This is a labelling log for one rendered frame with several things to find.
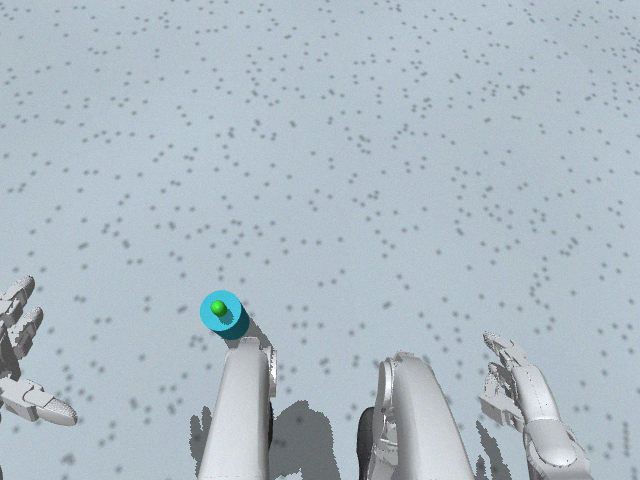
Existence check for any right robot foot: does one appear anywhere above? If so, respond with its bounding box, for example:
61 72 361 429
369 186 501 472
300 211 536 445
356 407 374 480

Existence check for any right robot hand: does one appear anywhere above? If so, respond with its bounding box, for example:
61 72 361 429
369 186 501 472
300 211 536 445
479 331 561 433

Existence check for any left robot hand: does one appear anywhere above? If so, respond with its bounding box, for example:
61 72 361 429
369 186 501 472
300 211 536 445
0 275 78 426

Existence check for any bottle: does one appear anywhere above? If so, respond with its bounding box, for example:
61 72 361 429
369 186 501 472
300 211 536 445
200 290 249 340

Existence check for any right robot arm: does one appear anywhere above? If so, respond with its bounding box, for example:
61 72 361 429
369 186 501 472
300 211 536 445
523 419 594 480

